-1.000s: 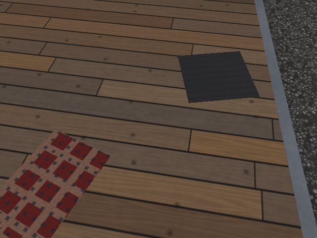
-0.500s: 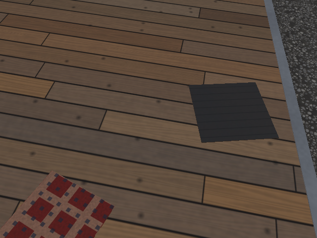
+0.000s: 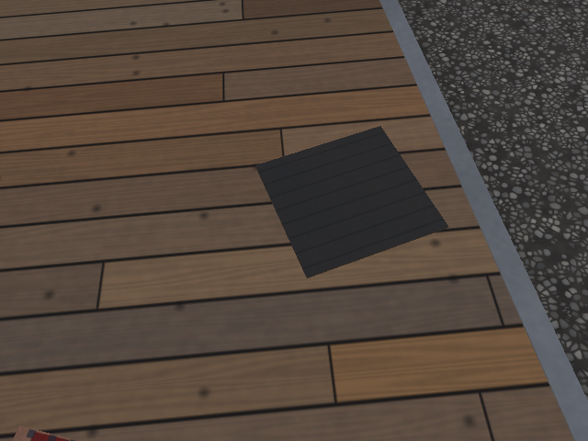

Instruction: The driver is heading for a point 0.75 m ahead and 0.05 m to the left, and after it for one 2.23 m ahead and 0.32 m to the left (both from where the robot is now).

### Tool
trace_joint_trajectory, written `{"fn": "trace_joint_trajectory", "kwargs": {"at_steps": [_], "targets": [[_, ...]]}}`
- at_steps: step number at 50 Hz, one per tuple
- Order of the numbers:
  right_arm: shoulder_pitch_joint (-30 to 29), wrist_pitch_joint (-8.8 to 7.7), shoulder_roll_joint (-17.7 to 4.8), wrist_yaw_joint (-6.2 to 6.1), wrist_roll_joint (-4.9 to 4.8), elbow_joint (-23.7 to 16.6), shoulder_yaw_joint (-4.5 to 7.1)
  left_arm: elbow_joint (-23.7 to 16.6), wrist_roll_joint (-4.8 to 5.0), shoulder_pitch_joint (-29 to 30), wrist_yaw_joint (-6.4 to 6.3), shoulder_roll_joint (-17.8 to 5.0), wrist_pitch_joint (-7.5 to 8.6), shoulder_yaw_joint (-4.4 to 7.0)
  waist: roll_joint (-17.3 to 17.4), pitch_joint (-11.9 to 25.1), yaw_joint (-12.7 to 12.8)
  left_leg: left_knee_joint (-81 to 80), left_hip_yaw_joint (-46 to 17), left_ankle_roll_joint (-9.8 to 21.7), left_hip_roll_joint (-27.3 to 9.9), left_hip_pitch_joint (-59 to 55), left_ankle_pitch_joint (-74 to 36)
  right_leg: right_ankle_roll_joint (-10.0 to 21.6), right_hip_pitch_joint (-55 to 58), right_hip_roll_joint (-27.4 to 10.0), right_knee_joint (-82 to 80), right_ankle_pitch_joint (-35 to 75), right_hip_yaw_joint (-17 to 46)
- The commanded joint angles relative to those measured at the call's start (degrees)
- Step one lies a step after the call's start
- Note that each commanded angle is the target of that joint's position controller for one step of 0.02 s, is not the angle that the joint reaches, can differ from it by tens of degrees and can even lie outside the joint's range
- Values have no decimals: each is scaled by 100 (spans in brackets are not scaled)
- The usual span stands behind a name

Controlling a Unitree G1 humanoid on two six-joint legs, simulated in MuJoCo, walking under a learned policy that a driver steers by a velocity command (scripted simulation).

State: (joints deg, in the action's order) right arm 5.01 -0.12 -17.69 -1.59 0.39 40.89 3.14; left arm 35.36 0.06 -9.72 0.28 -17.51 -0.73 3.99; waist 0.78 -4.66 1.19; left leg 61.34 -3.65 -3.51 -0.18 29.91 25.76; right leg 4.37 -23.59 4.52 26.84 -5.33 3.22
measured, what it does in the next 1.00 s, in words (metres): walks ahead: left foot, then right foot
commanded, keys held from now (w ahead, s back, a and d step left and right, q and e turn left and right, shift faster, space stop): e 0.06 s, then w+e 0.02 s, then w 0.54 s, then w+q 0.38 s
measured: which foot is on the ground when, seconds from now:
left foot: up 0.00-0.22, down 0.24-0.70, up 0.72-1.00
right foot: down 0.00-0.24, up 0.26-0.66, down 0.68-1.00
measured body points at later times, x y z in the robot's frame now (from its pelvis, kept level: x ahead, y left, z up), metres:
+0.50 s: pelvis +0.10 +0.04 +0.02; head +0.12 +0.06 +0.47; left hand +0.32 +0.26 -0.08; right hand +0.05 -0.24 -0.09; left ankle +0.05 +0.16 -0.73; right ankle +0.18 -0.14 -0.67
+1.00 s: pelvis +0.33 -0.06 +0.01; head +0.35 -0.06 +0.46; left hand +0.38 +0.22 -0.11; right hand +0.47 -0.33 -0.09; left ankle +0.47 +0.10 -0.67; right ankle +0.25 -0.15 -0.73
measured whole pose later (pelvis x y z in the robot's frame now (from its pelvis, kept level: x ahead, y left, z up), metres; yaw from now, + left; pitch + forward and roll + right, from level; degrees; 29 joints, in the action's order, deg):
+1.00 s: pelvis +0.33 -0.06 +0.01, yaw -1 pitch +1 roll -3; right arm 11.5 -2.2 -17.5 0.5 -1.5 42.7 3.8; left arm 47.4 -0.5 -18.8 0.5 -14.8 5.5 4.1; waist 2.9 -1.3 2.8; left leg 51.8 -4.0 -0.2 -5.8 40.2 2.5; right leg 2.1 0.3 2.6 13.0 -14.0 -9.6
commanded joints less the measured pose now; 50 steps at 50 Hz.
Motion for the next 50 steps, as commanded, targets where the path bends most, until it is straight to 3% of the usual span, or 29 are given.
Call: {"fn": "trace_joint_trajectory", "kwargs": {"at_steps": [1, 3, 4, 6, 8, 11, 12, 13, 14, 15, 16, 17, 20, 25, 28, 30, 32, 33, 34, 35, 36, 37, 38, 39, 40, 41, 43, 45, 50], "targets": [[483, 2, -414, -57, 6, -177, 117, -425, -5, 94, -139, -968, 18, 297, -613, 1298, -184, -703, -98, -138, 49, -184, -291, 1017, 998, -1339, -799, 1043, 1685], [387, 16, -393, -47, -8, -185, 107, -447, 18, 139, -188, -990, -31, 316, -695, 1309, -130, -1082, -145, -162, 83, -343, -544, 930, 865, -1252, -824, 307, 1789], [364, 12, -414, -27, -21, -198, 112, -453, 30, 141, -203, -968, -55, 312, -738, 1346, -107, -1283, -144, -146, 99, -451, -663, 889, 774, -1182, -932, -625, 1887], [380, -20, -447, 27, -52, -218, 119, -473, 27, 193, -200, -921, -75, 280, -1029, 1302, -72, -1643, 9, -81, 90, -684, -682, 818, 598, -1162, -1068, -1931, 2029], [424, -103, -446, 91, -64, -245, 120, -410, 20, 51, -172, -865, -78, 237, -1128, 1245, -34, -2027, 174, 40, 113, -1008, -526, 766, 490, -1191, -1036, -2526, 2154], [956, -265, -260, 174, -32, -54, 101, -278, 35, -68, -153, -598, -80, 109, -873, 918, -341, -3451, 384, 444, 65, -2150, -854, 387, -199, -867, -673, -3290, 1975], [1362, -318, -519, 151, 44, 19, 152, -312, 31, 5, -157, -315, -54, 22, -187, 768, -468, -4170, -666, 740, -792, -2559, -40, 53, -799, -447, 515, -3217, 1490], [1623, -331, -1116, 162, 155, 90, 270, -491, 76, 59, -149, -87, 49, -29, 1028, 519, -387, -4962, -2606, 1368, -1842, -2768, 1502, -236, -1920, 386, 1985, -2761, 387], [1432, -399, -1294, 183, 243, 68, 360, -608, 150, 346, -155, -500, 188, 88, 1192, -78, -402, -5426, -3725, 1874, -2284, -2187, 2243, -225, -2455, 39, 2727, -2390, 814], [1116, -456, -985, 129, 120, -9, 287, -484, 165, 223, -133, -754, 248, 173, 921, -273, -207, -5353, -3269, 1751, -2108, -2245, 1912, -217, -2611, -118, 3016, -1818, 951], [1018, -480, -758, 90, 14, -9, 225, -315, 96, 55, -106, -756, 267, 190, 777, -180, -134, -5268, -2682, 1530, -1810, -2463, 1352, -285, -2596, -202, 3092, -1415, 843], [1065, -476, -672, 72, -51, 10, 196, -244, 34, 24, -81, -687, 291, 185, 730, -57, -156, -5266, -2258, 1383, -1615, -2644, 930, -351, -2567, -297, 3087, -1115, 661], [1495, -495, -545, 55, -52, 166, 136, -232, 18, 305, -9, -323, 359, 96, 671, 75, -351, -5389, -1374, 1310, -1290, -2690, -248, -526, -2299, -543, 3028, -313, 73], [1941, -428, -665, 64, -87, 350, 143, -424, 94, 1058, 78, -4, 454, -41, 789, 2, -732, -5412, -616, 1314, -1142, -2658, -1352, -653, -1615, -639, 1437, 165, -329], [2130, -384, -836, 97, -128, 451, 173, -463, 146, 1311, 175, -36, 511, -53, 786, -81, -838, -5293, -506, 1356, -1239, -2595, -1610, -609, -1062, -542, 743, 61, -497], [2220, -344, -886, 115, -183, 527, 189, -495, 180, 1376, 228, -97, 548, -50, 815, -142, -808, -5166, -603, 1363, -1405, -2709, -1771, -459, -842, -524, 431, -131, -491], [2170, -286, -966, 113, -220, 574, 221, -448, 186, 1100, 242, -259, 584, 11, 851, -28, -521, -4845, -680, 1282, -1532, -2754, -2621, -243, -197, -442, 90, -265, -483], [2048, -271, -978, 102, -244, 561, 216, -293, 164, 564, 208, -410, 594, 101, 748, 273, -156, -4314, -523, 1166, -1394, -2622, -3550, -96, 665, -335, -180, -160, -537], [1988, -285, -847, 102, -212, 527, 169, -48, 140, -288, 140, -692, 595, 240, 540, 876, 263, -3279, -230, 990, -1071, -2190, -4025, 78, 2012, -469, -209, -52, -393], [1837, -332, -411, 110, -31, 287, 3, 129, 21, -1465, 55, -1152, 561, 354, -307, 1972, 745, -1353, 28, 739, -690, -902, -2493, 461, 3924, -1768, 48, -21, 963], [2370, -440, 71, 87, -135, 152, -121, 226, -30, -1654, 74, -1441, 512, 384, -1873, 2543, 454, 308, 73, 467, 136, 891, 700, 1162, 4902, -2938, -681, -1414, 3269], [2017, -500, -610, 88, -293, 233, 64, 251, -10, -1522, 73, -889, 527, 252, -1253, 1966, 610, 1006, -458, 465, -140, 1358, 553, 1068, 4271, -2780, -986, -2026, 3258], [1632, -511, -767, 118, -359, 134, 137, 271, 24, -1149, 59, -627, 536, 156, -1089, 1233, 481, 1053, -372, 520, -367, 1556, 10, 861, 3622, -2569, -1082, -1767, 2357], [1476, -491, -669, 113, -304, 163, 131, 270, 15, -800, 66, -455, 551, 98, -773, 891, 310, 891, -289, 503, -555, 1358, -455, 723, 3005, -2278, -1252, -1263, 1756], [1380, -453, -581, 116, -232, 163, 148, 291, -17, -536, 82, -319, 571, 70, -737, 600, 166, 672, -273, 472, -662, 1215, -791, 658, 2519, -2064, -1442, -821, 1288], [1464, -384, -452, 128, -230, 215, 146, 327, -59, -369, 83, -222, 610, 53, -782, 475, 9, 595, -284, 453, -752, 937, -1052, 582, 2167, -1899, -1615, -412, 862], [1537, -270, -193, 144, -237, 235, 113, 444, -56, -255, 80, -197, 707, 81, -672, 366, -155, 541, -253, 389, -757, 807, -1292, 613, 1820, -1855, -1799, 396, 347], [1360, -210, -152, 136, -207, 130, 117, 566, -72, -245, 62, -282, 762, 121, -493, 206, -207, 277, -328, 307, -740, 1009, -1592, 655, 1707, -1875, -1919, 906, -41], [418, -278, -28, 300, -162, -238, 19, 770, -31, -333, -29, -541, 735, 181, -302, -91, 42, -1605, 105, 374, -629, 827, -2937, 521, 1720, -1737, -2100, 1173, -931]]}}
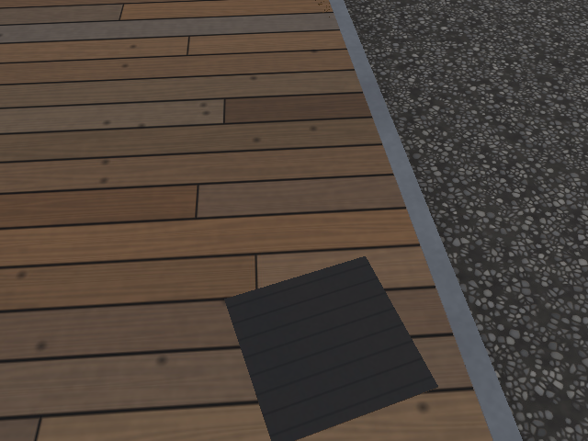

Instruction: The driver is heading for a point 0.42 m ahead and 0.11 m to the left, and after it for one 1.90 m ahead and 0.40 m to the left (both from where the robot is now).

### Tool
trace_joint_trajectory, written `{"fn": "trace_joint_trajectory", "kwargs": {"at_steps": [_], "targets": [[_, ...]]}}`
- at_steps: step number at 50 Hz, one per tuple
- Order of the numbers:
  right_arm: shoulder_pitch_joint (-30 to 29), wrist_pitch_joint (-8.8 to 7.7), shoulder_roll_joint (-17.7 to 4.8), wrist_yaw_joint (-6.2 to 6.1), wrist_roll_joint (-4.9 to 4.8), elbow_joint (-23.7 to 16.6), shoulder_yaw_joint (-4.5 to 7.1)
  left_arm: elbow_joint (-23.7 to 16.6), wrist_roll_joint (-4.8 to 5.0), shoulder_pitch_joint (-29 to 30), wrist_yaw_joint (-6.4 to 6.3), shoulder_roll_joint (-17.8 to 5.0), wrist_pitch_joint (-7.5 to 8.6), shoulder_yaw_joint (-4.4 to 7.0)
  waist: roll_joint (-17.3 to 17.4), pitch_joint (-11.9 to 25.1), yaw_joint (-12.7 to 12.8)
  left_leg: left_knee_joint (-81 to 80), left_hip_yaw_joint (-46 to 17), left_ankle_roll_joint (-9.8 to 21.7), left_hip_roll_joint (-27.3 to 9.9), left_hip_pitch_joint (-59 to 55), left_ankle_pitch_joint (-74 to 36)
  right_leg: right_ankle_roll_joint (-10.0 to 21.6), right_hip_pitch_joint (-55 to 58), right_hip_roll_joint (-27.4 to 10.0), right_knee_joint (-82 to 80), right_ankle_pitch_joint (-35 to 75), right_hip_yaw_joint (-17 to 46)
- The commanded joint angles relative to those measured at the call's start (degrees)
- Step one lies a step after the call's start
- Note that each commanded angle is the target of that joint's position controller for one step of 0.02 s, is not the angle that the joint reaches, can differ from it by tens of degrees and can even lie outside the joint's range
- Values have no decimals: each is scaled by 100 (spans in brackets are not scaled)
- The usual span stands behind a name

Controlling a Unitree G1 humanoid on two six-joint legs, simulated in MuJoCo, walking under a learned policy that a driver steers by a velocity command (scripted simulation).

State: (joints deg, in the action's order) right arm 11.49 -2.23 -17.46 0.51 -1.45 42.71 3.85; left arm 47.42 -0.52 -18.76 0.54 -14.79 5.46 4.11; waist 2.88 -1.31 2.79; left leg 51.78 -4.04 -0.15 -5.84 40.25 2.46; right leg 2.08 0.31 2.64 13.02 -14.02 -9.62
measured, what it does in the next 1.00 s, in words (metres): walks ahead, turning left: left foot, then right foot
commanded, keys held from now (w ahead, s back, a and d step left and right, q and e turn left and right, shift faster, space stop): w+q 0.52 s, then q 0.02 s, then no key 0.46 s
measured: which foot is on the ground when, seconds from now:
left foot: up 0.00-0.18, down 0.20-0.68, up 0.70-0.96, down 0.98-1.00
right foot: down 0.00-0.22, up 0.24-0.64, down 0.66-1.00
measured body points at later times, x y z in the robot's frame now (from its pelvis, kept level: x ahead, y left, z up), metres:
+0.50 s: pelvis +0.28 +0.06 +0.00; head +0.31 +0.09 +0.45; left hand +0.41 +0.37 -0.08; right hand +0.43 -0.19 -0.10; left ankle +0.25 +0.13 -0.74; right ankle +0.48 -0.09 -0.68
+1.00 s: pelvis +0.47 +0.07 -0.01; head +0.49 +0.08 +0.44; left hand +0.49 +0.35 -0.13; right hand +0.70 -0.12 -0.12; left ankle +0.43 +0.21 -0.74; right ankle +0.57 -0.01 -0.74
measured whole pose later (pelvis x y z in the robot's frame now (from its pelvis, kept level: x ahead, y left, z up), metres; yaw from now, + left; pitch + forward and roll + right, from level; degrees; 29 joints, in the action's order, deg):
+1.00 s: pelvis +0.47 +0.07 -0.01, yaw +25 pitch +0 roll -1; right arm 11.8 2.3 -15.2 -1.7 0.9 39.9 2.0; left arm 46.3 -0.6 -8.4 1.3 -13.0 1.6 0.8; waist 1.1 -3.3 0.6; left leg 31.0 -4.5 -2.1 -2.0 16.5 13.7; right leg 1.5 -18.0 2.0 28.0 -9.7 -1.4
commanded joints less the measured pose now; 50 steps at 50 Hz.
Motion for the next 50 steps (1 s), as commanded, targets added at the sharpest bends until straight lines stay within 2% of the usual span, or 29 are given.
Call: {"fn": "trace_joint_trajectory", "kwargs": {"at_steps": [1, 5, 7, 8, 9, 10, 11, 12, 13, 14, 15, 17, 19, 24, 27, 31, 33, 34, 35, 36, 37, 38, 39, 41, 43, 45, 48, 49, 50], "targets": [[-464, -74, -21, 137, 26, -523, -76, -370, 47, 445, -76, -878, 94, 183, -441, -490, -26, -900, 244, 90, -49, -208, -685, 740, -546, -1612, -720, 2079, 273], [-982, -66, -108, 288, 7, -906, -65, -175, 159, 130, -111, -1103, -78, 252, -410, -531, 56, -1516, 525, 372, 91, -48, -239, 603, 387, -1865, -283, 2923, 14], [-838, -30, -300, 319, 11, -1003, 30, -181, 178, 148, -148, -1281, -181, 295, -625, -192, -141, -1546, 871, 586, 455, -591, 328, 477, 685, -1863, 433, 4743, -151], [-475, 0, -457, 314, 8, -966, 119, -198, 187, 168, -170, -1362, -239, 313, -739, 101, -377, -1510, 1023, 720, 686, -1123, 636, 420, 734, -1829, 1101, 5565, -213], [248, 28, -697, 275, 0, -823, 259, -226, 206, 235, -187, -1400, -283, 311, -738, 508, -800, -1673, 1084, 894, 928, -2158, 646, 315, 434, -1713, 2130, 5794, -296], [1207, 84, -1044, 175, -6, -599, 450, -280, 183, 256, -214, -1299, -267, 248, -491, 983, -1302, -1952, 666, 1134, 890, -3825, 452, 96, -618, -1487, 3627, 4847, -333], [1337, 82, -1724, 89, -43, -563, 580, -572, -49, -345, -126, -470, -158, -19, 1088, 1516, -739, -2149, -2256, 2100, -655, -6055, 1132, -295, -3293, -507, 5925, -338, -161], [1401, -13, -1451, 112, -7, -791, 461, -649, 46, -46, -40, -614, 84, -71, 737, 2494, -895, -3231, -4570, 2643, -1348, -6598, 1988, -293, -4123, 59, 6879, -2057, 1305], [1245, -87, -1093, 136, 73, -753, 351, -841, 280, 654, 22, -1026, 213, 45, 302, 1791, -1076, -3507, -3847, 2223, -1193, -6157, 1787, -163, -4605, -273, 6879, -1557, 1620], [932, -136, -969, 136, 67, -753, 311, -942, 296, 843, 14, -952, 283, 0, -58, 1116, -837, -3525, -3113, 2006, -967, -5296, 1330, -78, -4563, -515, 6378, -1052, 1564], [535, -152, -810, 130, 58, -802, 262, -887, 160, 850, -34, -910, 295, 4, -390, 684, -556, -3546, -2516, 1841, -727, -4451, 652, -106, -4279, -725, 5841, -765, 1520], [157, -168, -624, 92, 150, -958, 191, -827, 37, 644, -50, -977, 168, 62, -167, 488, -221, -3762, -1978, 1770, -435, -3498, -178, -210, -3576, -904, 5348, -441, 1547], [159, -191, -679, 43, 105, -916, 205, -799, -34, 579, -59, -837, 48, 34, -157, 399, -142, -3884, -1626, 1801, -328, -3009, -655, -412, -3405, -901, 4908, -269, 1413], [516, -129, -859, -111, 53, -738, 250, -1063, -27, 1607, -57, -544, -6, -96, 67, 103, -496, -3845, -1043, 1429, 138, -2448, -133, -673, -3207, -591, 2864, 1418, 1285], [767, -77, -934, -135, 33, -611, 276, -1205, 37, 2113, 5, -581, 50, -99, 178, 34, -694, -3620, -1217, 1261, 131, -2449, 35, -649, -2841, -320, 2051, 1917, 1284], [913, 59, -755, -221, 58, -479, 236, -1177, -17, 1952, 107, -801, 148, 9, 388, 294, -615, -2625, -1598, 1000, -75, -3269, -872, -364, -2601, -184, 1541, 1671, 1337], [665, 90, -580, -241, 69, -554, 181, -1039, -95, 1391, 89, -850, 208, 66, 407, 538, -243, -1843, -1512, 711, 209, -3315, -1401, -80, -1761, -240, 1027, 2211, 1174], [674, 65, -306, -235, 154, -686, 80, -1033, -201, 913, 59, -1114, 240, 108, 2, 1201, -71, -773, -1267, 444, 529, -2867, -647, 248, -513, -1017, 1317, 3859, 1770], [1708, 54, -27, -222, 139, -549, -25, -945, -262, 537, 40, -1369, 159, 160, -1477, 1987, -348, 1060, -812, -18, 1290, -1315, 3067, 1360, 1396, -2448, 1631, 5400, 3429], [2113, 59, -479, -198, 66, -453, 20, -799, -11, 252, 94, -1202, 46, 164, -1747, 2406, -306, 1968, -810, -163, 1157, -656, 3882, 1720, 1639, -2857, 1349, 3865, 4605], [1547, 139, -821, -220, 9, -429, 125, -896, 56, 471, 96, -916, -16, 83, -1107, 1771, -108, 2381, -850, -289, 952, -417, 3442, 1484, 1044, -2514, 1073, 2718, 4211], [977, 233, -865, -265, 35, -535, 141, -945, -4, 846, 87, -690, -77, -20, -727, 1293, -103, 2278, -656, -344, 790, -421, 3079, 1214, 390, -2196, 918, 2145, 3602], [723, 324, -793, -289, 95, -602, 136, -959, -43, 1195, 93, -495, -111, -121, -676, 893, -212, 1934, -595, -390, 620, -603, 2880, 1133, -328, -1976, 764, 1991, 3195], [758, 435, -445, -281, 128, -605, 63, -860, -91, 1560, 100, -467, -165, -156, -1005, 521, -490, 677, -302, -413, 394, -1469, 2676, 902, -1380, -1450, 471, 1952, 2401], [814, 404, -165, -286, 168, -538, -34, -764, -96, 1584, 81, -597, -199, -108, -1183, 630, -487, -338, 25, -446, 448, -2110, 2571, 969, -1572, -1271, 523, 2776, 1947], [782, 379, -171, -271, 171, -478, -52, -651, -38, 1432, 54, -714, -236, -74, -1129, 947, -412, -1059, 75, -418, 439, -2538, 1896, 1079, -1350, -1401, 618, 2949, 1950], [729, 424, -199, -223, 208, -385, -41, -586, 55, 1550, 46, -646, -327, -139, -958, 867, -536, -2373, 208, -210, 517, -3384, 653, 826, -1726, -1262, 626, 1045, 1868], [509, 434, -283, -224, 294, -485, -42, -507, 39, 1401, 65, -487, -322, -208, -822, 714, -486, -2650, -37, -81, 348, -3603, 352, 511, -2008, -1108, 582, 130, 1850], [338, 439, -497, -246, 338, -624, -19, -454, -41, 1292, 91, -389, -309, -259, -498, 590, -379, -2798, -497, 109, -84, -3708, 182, 197, -2258, -894, 733, -711, 1706]]}}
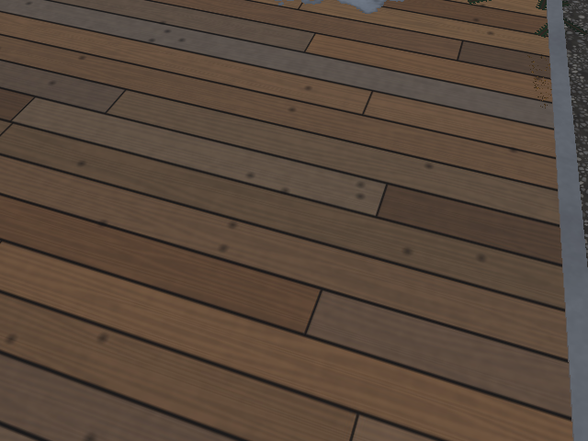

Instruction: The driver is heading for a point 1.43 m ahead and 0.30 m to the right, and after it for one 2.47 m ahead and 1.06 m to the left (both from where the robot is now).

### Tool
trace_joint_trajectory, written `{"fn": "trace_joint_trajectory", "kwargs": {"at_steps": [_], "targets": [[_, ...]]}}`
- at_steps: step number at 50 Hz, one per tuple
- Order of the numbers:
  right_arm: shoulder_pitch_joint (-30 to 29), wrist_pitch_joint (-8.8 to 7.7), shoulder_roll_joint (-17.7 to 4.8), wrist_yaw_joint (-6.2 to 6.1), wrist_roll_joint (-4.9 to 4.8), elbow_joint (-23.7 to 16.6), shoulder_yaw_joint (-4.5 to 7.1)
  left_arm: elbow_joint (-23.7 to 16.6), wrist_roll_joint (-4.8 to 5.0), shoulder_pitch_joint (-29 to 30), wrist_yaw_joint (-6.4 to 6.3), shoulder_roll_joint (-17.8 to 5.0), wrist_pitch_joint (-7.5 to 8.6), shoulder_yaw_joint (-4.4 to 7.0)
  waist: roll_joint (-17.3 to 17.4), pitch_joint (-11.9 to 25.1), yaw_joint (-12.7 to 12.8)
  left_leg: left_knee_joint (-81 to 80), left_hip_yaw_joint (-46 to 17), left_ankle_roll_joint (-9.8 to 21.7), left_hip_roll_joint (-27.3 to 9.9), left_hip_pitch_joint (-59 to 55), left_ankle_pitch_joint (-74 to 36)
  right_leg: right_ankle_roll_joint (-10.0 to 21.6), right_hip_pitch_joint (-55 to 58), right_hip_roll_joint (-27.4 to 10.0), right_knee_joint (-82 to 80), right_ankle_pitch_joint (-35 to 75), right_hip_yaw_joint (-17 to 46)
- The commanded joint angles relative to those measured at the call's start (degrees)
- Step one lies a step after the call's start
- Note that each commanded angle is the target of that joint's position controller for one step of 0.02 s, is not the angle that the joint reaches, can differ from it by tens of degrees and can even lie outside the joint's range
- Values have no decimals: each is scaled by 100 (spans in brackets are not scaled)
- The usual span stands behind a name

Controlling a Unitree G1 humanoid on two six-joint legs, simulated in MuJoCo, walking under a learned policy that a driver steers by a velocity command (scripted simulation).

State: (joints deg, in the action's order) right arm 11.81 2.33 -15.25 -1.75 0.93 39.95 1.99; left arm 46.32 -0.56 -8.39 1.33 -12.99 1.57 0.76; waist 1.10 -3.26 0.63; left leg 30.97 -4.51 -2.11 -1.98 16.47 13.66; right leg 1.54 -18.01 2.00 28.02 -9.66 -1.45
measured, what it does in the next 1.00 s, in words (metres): steps on the spot, turning right: left foot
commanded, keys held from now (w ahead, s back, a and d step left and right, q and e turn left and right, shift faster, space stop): no key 0.08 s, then e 0.54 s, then w+e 0.14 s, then w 0.24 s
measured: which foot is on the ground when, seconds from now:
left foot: down 0.00-0.40, up 0.42-0.74, down 0.76-1.00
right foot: down 0.00-0.76, up 0.78-1.00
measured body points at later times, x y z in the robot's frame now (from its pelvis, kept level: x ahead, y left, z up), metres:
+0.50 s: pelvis +0.04 +0.00 -0.01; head +0.07 -0.03 +0.44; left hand +0.22 +0.25 -0.11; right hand +0.12 -0.31 -0.12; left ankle +0.01 +0.15 -0.67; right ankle +0.06 -0.10 -0.73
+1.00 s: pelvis +0.09 +0.01 +0.02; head +0.10 +0.03 +0.47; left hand +0.34 +0.20 -0.09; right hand +0.00 -0.26 -0.09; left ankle +0.08 +0.14 -0.73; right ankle +0.09 -0.17 -0.66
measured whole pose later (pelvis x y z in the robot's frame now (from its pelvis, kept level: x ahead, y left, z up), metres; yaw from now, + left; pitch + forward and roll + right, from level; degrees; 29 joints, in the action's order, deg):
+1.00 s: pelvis +0.09 +0.01 +0.02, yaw -24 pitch +2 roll -1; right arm 23.9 -4.4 -14.1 -1.4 0.0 43.9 3.6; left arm 42.2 0.5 -11.4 0.0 -17.5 1.2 4.7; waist -2.3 2.6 -2.9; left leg 16.3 -0.6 1.1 -0.6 4.1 14.0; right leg -1.8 -35.4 -0.8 55.0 -8.5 4.2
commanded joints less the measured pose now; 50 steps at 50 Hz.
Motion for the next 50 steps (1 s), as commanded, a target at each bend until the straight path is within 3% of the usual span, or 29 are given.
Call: {"fn": "trace_joint_trajectory", "kwargs": {"at_steps": [1, 2, 3, 5, 7, 11, 15, 18, 19, 20, 21, 22, 23, 24, 25, 26, 28, 31, 32, 35, 37, 38, 39, 40, 41, 42, 43, 46, 50], "targets": [[93, -4, -1030, -26, 54, -269, 250, -327, -50, 15, 24, -587, 72, 99, 447, 513, 179, -612, -455, 533, -439, -585, 122, 13, -205, -393, -718, -1350, 430], [11, -40, -722, 5, 55, -295, 200, -275, -71, 192, 1, -693, 51, 107, 388, 346, -4, -709, -338, 537, -253, -153, 839, -116, 99, -343, -540, -1124, 342], [25, -84, -542, 16, 91, -260, 143, -264, -47, 254, -15, -708, 40, 115, 339, 225, -28, -742, -297, 446, -197, -23, 847, -105, 141, -349, -476, -948, 352], [40, -188, -494, 14, 68, -219, 132, -144, -27, 125, -53, -665, 16, 101, 335, 211, -32, -624, -190, 298, -146, -201, 140, -20, 86, -376, -372, -509, 401], [188, -253, -596, -24, 28, -184, 176, -120, 29, 156, -53, -752, 15, 128, 222, 298, -103, -403, -74, 266, -125, -468, -384, 49, -32, -355, -197, 14, 448], [354, -195, -854, -166, -27, -245, 320, -257, 149, 320, -64, -918, -41, 245, 222, 490, -190, -198, -67, 486, -330, -693, -1142, 112, -329, -220, 439, 755, 501], [345, -115, -942, -269, -46, -354, 416, -359, 133, 187, -21, -856, -160, 320, 543, 639, -160, -292, -550, 969, -1137, -867, -2000, -18, -752, -132, 1203, 360, 345], [-19, -131, -921, -314, -90, -468, 436, -403, 119, 6, 35, -810, -233, 371, 659, 682, 5, -144, -484, 988, -1378, -487, -1987, 93, -466, -171, 1270, -378, 225], [-29, -142, -911, -318, -89, -479, 446, -418, 121, -44, 37, -901, -242, 411, 428, 669, 17, 83, -217, 808, -1194, -240, -1624, 211, -193, -218, 990, 188, 357], [38, -154, -831, -312, -36, -535, 443, -446, 116, -60, 0, -1246, -253, 518, -384, 640, -85, 696, 412, 434, -643, 99, -1035, 496, 13, -536, 432, 1163, 1105], [-226, -164, -698, -305, 3, -642, 413, -476, 77, -284, -38, -1530, -246, 601, -1245, 668, 87, 1820, 900, -66, 231, 948, 282, 1143, 604, -1155, -329, 1782, 2582], [-564, -172, -524, -305, -11, -789, 345, -423, -51, -773, -30, -1618, -182, 588, -1677, 914, 427, 3016, 283, -146, 582, 1896, 2590, 1754, 1416, -1801, -841, 2080, 3754], [-337, -188, -536, -277, -63, -720, 343, -486, -71, -666, -35, -1578, -81, 547, -1129, 1148, 314, 3760, -237, -114, 432, 2048, 2615, 1780, 1620, -1910, -785, 1968, 3709], [-194, -183, -606, -262, -100, -621, 363, -611, 14, -302, -63, -1509, -33, 543, -698, 1059, 139, 3970, -287, -117, 335, 2115, 2255, 1597, 1491, -1769, -641, 1954, 3311], [-132, -197, -704, -271, -73, -559, 400, -675, 107, -36, -113, -1455, -49, 533, -463, 935, 30, 3736, -297, -137, 242, 2078, 1847, 1382, 1259, -1594, -634, 1798, 2993], [-140, -216, -755, -292, -38, -525, 428, -707, 161, 121, -174, -1360, -106, 507, -495, 922, -17, 3445, -268, -173, 177, 1882, 1540, 1214, 1083, -1409, -668, 1565, 2766], [-109, -259, -568, -251, -66, -515, 380, -735, 147, 144, -252, -1324, -247, 512, -700, 894, -51, 2816, -61, -267, 317, 1468, 1229, 1080, 806, -1070, -744, 1342, 2493], [-185, -333, -412, -150, -127, -515, 302, -797, 149, 92, -346, -1344, -335, 563, -836, 960, 29, 1683, -41, -284, 438, 973, 1008, 1016, 759, -952, -767, 916, 2540], [-148, -356, -436, -105, -140, -512, 301, -820, 168, 80, -359, -1350, -353, 579, -881, 1062, 35, 1316, -24, -255, 466, 704, 925, 1009, 658, -915, -874, 122, 2633], [-28, -416, -577, -1, -213, -507, 358, -911, 204, 163, -333, -1365, -389, 591, -1276, 827, -60, 301, 150, -72, 590, -49, 754, 969, 15, -787, -1178, -2020, 3053], [397, -484, -595, 15, -223, -334, 409, -943, 254, 206, -339, -1225, -405, 552, -1052, 591, -361, -829, 221, 198, 450, -1080, 171, 648, -768, -452, -953, -2692, 2956], [790, -511, -868, -22, -159, -274, 482, -968, 242, 128, -333, -959, -377, 484, -366, 700, -466, -1202, -610, 484, -454, -1894, 797, 295, -1581, -91, 176, -2916, 2430], [1003, -509, -1281, -6, 21, -268, 532, -1090, 234, 104, -316, -566, -287, 390, 921, 730, -400, -1858, -2468, 1051, -1701, -1987, 2366, 60, -2456, 697, 1816, -2520, 1253], [704, -614, -1448, 72, 240, -305, 579, -1328, 188, 440, -303, -932, -146, 486, 1201, 89, -269, -2277, -3549, 1560, -2143, -1117, 3285, 46, -2996, 195, 2612, -2034, 1388], [338, -685, -1050, 39, 127, -371, 482, -1185, 169, 274, -287, -1168, -95, 551, 926, -185, -88, -2322, -3082, 1491, -1893, -990, 3176, 7, -3026, 54, 2987, -1505, 1429], [198, -715, -787, 8, 9, -355, 400, -948, 136, -56, -266, -1177, -86, 573, 781, -143, 22, -2301, -2477, 1266, -1547, -1103, 2640, -95, -2915, 26, 3155, -1107, 1321], [243, -719, -707, -1, -52, -319, 371, -796, 93, -235, -246, -1090, -71, 564, 691, -15, 20, -2283, -2025, 1115, -1313, -1221, 2185, -175, -2814, 3, 3310, -817, 1171], [735, -785, -691, 8, -76, -87, 346, -833, 101, 62, -151, -799, 44, 477, 541, -118, -194, -2397, -1233, 1137, -1092, -1232, 1197, -278, -2871, -164, 3331, -70, 817], [1020, -758, -809, 26, -139, 63, 368, -1040, 114, 624, -89, -590, 140, 358, 683, -128, -438, -2489, -691, 1202, -1032, -1242, 366, -417, -2508, -452, 2080, 410, 309]]}}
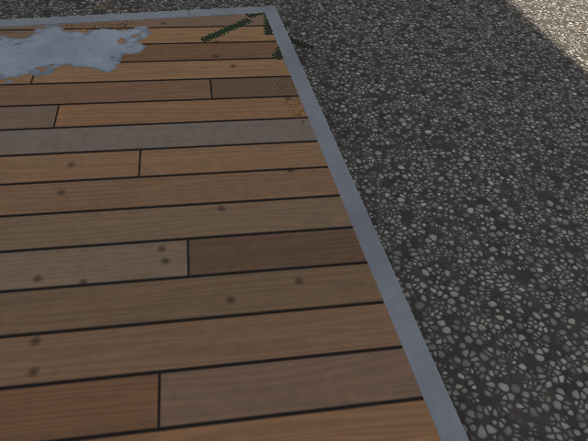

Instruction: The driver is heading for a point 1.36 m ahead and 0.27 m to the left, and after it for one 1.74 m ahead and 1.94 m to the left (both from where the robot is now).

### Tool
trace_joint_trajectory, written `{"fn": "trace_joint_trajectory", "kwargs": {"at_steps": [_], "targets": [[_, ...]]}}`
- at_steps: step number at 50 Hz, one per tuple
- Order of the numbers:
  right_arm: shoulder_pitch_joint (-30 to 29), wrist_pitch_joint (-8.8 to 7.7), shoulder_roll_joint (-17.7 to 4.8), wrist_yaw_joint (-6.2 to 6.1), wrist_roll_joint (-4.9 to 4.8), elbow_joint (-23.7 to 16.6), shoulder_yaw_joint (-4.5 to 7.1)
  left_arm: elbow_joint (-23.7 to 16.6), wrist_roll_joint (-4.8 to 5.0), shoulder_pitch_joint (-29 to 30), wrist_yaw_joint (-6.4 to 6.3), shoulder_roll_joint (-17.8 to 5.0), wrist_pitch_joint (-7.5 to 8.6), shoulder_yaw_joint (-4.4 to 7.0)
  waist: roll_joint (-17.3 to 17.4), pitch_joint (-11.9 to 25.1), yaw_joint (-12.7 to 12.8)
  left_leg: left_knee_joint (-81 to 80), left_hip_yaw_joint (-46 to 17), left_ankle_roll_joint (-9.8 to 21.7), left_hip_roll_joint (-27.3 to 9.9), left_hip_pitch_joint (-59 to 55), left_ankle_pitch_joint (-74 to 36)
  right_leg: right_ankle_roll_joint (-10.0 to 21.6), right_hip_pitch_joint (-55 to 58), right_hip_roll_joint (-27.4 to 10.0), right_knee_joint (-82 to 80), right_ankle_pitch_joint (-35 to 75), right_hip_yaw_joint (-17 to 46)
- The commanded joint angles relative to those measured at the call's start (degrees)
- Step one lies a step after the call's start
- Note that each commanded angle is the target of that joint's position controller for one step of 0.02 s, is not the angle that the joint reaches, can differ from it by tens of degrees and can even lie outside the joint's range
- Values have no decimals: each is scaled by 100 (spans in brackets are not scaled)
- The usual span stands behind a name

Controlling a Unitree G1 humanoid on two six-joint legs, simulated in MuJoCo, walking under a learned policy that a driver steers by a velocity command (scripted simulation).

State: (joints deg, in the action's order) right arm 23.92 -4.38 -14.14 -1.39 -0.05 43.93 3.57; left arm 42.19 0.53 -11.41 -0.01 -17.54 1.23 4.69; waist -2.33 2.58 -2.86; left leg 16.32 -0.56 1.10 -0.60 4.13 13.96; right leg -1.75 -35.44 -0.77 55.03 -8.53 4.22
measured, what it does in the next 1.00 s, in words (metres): walks ahead, turning left: right foot, then left foot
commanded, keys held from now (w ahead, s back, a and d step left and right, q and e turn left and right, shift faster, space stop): w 0.08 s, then w+q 0.82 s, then w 0.10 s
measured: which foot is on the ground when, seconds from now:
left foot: down 0.00-0.22, up 0.24-0.70, down 0.72-1.00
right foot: up 0.00-0.18, down 0.20-0.70, up 0.72-1.00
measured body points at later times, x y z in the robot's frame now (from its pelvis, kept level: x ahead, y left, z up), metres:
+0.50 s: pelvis +0.22 -0.07 -0.01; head +0.23 -0.07 +0.44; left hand +0.21 +0.21 -0.13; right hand +0.40 -0.31 -0.11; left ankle +0.32 +0.12 -0.68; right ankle +0.15 -0.17 -0.75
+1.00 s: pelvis +0.49 +0.03 +0.00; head +0.52 +0.06 +0.44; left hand +0.56 +0.35 -0.09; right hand +0.68 -0.19 -0.11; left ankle +0.45 +0.09 -0.75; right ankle +0.69 -0.09 -0.68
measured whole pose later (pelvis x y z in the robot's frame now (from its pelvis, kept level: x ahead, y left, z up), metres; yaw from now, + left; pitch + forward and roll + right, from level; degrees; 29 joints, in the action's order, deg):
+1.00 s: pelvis +0.49 +0.03 +0.00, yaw +26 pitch +1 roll +0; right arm 17.7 -2.9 -16.0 0.2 -0.4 39.6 3.3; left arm 39.5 -0.8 -5.4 0.1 -17.7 5.3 2.6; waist -1.9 -3.1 -2.7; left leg 19.6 -4.8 5.8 7.1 10.0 10.3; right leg -3.7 -38.2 -6.5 48.5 -6.0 5.0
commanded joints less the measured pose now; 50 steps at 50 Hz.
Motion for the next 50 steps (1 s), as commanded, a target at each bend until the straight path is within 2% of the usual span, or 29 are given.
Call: {"fn": "trace_joint_trajectory", "kwargs": {"at_steps": [1, 4, 6, 8, 9, 10, 11, 12, 13, 14, 15, 17, 19, 23, 26, 30, 33, 34, 35, 36, 37, 38, 39, 40, 41, 42, 43, 45, 50], "targets": [[-131, -73, -986, -6, -59, -294, 225, -675, 21, 1070, 73, -64, 199, -69, 1071, -726, -155, -1014, -946, 872, -1158, 89, 148, -96, -503, -170, -1006, 341, -346], [55, -34, -1147, 40, -108, -169, 253, -741, 75, 1266, 162, -74, 254, -96, 1122, -768, -253, -907, -735, 906, -1229, 287, -79, -22, 249, -61, -1805, 158, -570], [155, 7, -1169, 71, -172, -83, 248, -807, 118, 1304, 207, -160, 309, -82, 1141, -848, -203, -772, -954, 941, -1380, 309, -96, 129, 611, -39, -2209, -88, -518], [29, 83, -1254, 73, -205, -54, 256, -709, 152, 823, 226, -332, 370, -2, 1131, -735, 198, -420, -1078, 854, -1463, 363, -515, 319, 1419, 73, -2747, -97, -540], [-20, 98, -1189, 66, -194, -58, 219, -515, 140, 215, 185, -527, 382, 107, 1000, -402, 517, 185, -912, 717, -1276, 578, -1328, 442, 2399, 186, -2971, -17, -592], [-82, 79, -931, 76, -138, -91, 121, -316, 111, -657, 113, -828, 394, 243, 710, 259, 944, 1486, -526, 464, -881, 1130, -1509, 623, 3796, -220, -2973, 39, -188], [103, 3, -300, 79, -16, -363, -78, -211, -57, -1565, 40, -1468, 355, 382, -736, 1337, 1122, 3808, 34, 9, -149, 3061, 228, 1237, 5976, -1870, -2992, -370, 1859], [222, -84, -421, 30, -170, -329, -43, -110, -88, -1780, 61, -1244, 343, 321, -1315, 1614, 1112, 5055, -562, -66, 140, 3835, 1861, 1677, 5723, -2379, -3766, -1517, 3464], [-69, -102, -929, 37, -305, -348, 114, -103, -55, -1386, 81, -823, 364, 170, -874, 781, 1015, 5568, -821, 10, -182, 4180, 1488, 1516, 4993, -2209, -3955, -1990, 2844], [-333, -74, -953, 55, -301, -383, 133, -129, -18, -959, 88, -542, 368, 80, -754, 259, 826, 5541, -667, 73, -405, 4211, 997, 1320, 4349, -1961, -4090, -1858, 2124], [-439, -26, -867, 56, -232, -349, 132, -145, -22, -571, 99, -338, 380, 13, -556, -101, 659, 5332, -632, 55, -550, 4072, 546, 1210, 3787, -1695, -4292, -1416, 1565], [-378, 106, -649, 88, -187, -263, 130, -99, -99, -205, 107, -144, 450, -18, -633, -414, 387, 5107, -615, 28, -716, 3602, -61, 1052, 3070, -1337, -4586, -418, 620], [-372, 189, -463, 118, -186, -247, 98, 7, -110, -197, 98, -169, 537, 20, -371, -480, 290, 5100, -623, -17, -685, 3618, -396, 1095, 2912, -1288, -4680, 528, 81], [-902, 185, -421, 152, -140, -483, 64, 184, -124, -257, 47, -337, 568, 65, -105, -726, 302, 3962, -648, -88, -589, 3846, -1253, 1139, 2932, -1255, -4813, 1374, -647], [-1634, 144, -317, 298, -106, -737, -22, 271, -78, -416, -20, -520, 528, 93, 33, -908, 549, 2858, -151, -4, -526, 3606, -1841, 1050, 3016, -1250, -4939, 1465, -1079], [-2299, 122, -294, 489, -147, -1122, -67, 462, 15, -833, -63, -710, 358, 137, 118, -1019, 715, 2089, 185, 236, -428, 3762, -1588, 951, 3910, -1480, -4598, 2214, -1370], [-2069, 165, -599, 546, -145, -1238, 73, 415, 41, -796, -129, -986, 201, 203, -209, -493, 389, 2030, 666, 543, 95, 2939, -759, 793, 4373, -1495, -3518, 4930, -1607], [-1588, 191, -794, 530, -151, -1165, 175, 383, 40, -763, -154, -1065, 147, 220, -309, -164, 88, 2053, 765, 687, 317, 2290, -481, 753, 4347, -1464, -2736, 5597, -1643], [-757, 208, -1096, 467, -156, -991, 339, 336, 64, -666, -175, -1084, 119, 213, -247, 280, -387, 1754, 725, 890, 516, 1034, -617, 631, 3854, -1331, -1586, 5453, -1710], [134, 284, -1484, 340, -150, -799, 513, 234, 9, -684, -193, -945, 165, 139, 199, 795, -798, 1541, -172, 1169, 85, -758, -627, 413, 2516, -1085, 83, 3815, -1688], [-89, 235, -2028, 305, -180, -838, 566, -62, -185, -1361, -58, -1, 314, -166, 1703, 1306, 29, 1153, -3474, 2268, -1479, -2734, 402, 68, -177, 148, 2272, -2214, -1190], [133, 163, -1572, 307, -130, -984, 434, -149, 1, -721, 31, -472, 560, -105, 1034, 2001, -432, 266, -4791, 2418, -1811, -2927, 999, 157, -730, 287, 2832, -2518, 149], [-75, 105, -1312, 317, -63, -930, 348, -392, 213, -94, 79, -729, 669, -33, 764, 1122, -473, 46, -3962, 2055, -1653, -2322, 598, 277, -1115, 9, 2633, -1933, 219], [-471, 69, -1200, 319, -84, -955, 309, -450, 168, -3, 55, -647, 727, -72, 258, 526, -162, 26, -3266, 1867, -1409, -1399, -63, 324, -945, -240, 2070, -1426, 178], [-850, 58, -1063, 314, -71, -1027, 265, -392, 27, -32, 16, -635, 724, -53, 69, 204, 94, -19, -2753, 1748, -1188, -637, -750, 273, -614, -404, 1594, -1214, 139], [-1065, 42, -952, 289, 6, -1117, 220, -368, -37, -172, 13, -680, 660, -17, 214, 122, 295, -131, -2437, 1721, -1030, -115, -1265, 218, -202, -526, 1382, -1052, 185], [-1174, 38, -922, 272, 18, -1141, 207, -350, -69, -272, 13, -683, 583, -2, 289, 72, 403, -247, -2293, 1720, -934, 193, -1479, 131, -3, -558, 1186, -989, 158], [-1148, 14, -977, 217, -35, -1063, 217, -351, -139, -268, -3, -537, 464, -38, 314, -60, 460, -349, -1903, 1728, -812, 741, -1950, -88, 144, -557, 707, -812, -9], [-757, 56, -1036, 92, -61, -763, 196, -548, -130, 729, 42, -164, 441, -217, 569, -278, 24, -307, -1000, 1249, -327, 1216, -1630, -268, 579, -329, -1460, 1236, -272]]}}
Keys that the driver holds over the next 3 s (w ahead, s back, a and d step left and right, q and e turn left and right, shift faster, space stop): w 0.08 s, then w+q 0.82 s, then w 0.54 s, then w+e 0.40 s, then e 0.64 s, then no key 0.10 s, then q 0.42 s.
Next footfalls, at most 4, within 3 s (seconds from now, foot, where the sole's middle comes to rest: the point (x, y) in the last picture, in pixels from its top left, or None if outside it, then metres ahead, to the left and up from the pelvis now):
0.20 right None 0.19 -0.17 -0.79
0.72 left None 0.49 0.10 -0.79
1.20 right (264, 336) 0.82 0.02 -0.79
1.72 left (137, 294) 0.96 0.37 -0.79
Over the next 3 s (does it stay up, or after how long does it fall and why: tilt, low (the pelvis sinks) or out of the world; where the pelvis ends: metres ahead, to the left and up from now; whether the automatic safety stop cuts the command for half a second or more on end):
stays up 1.12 0.29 -0.02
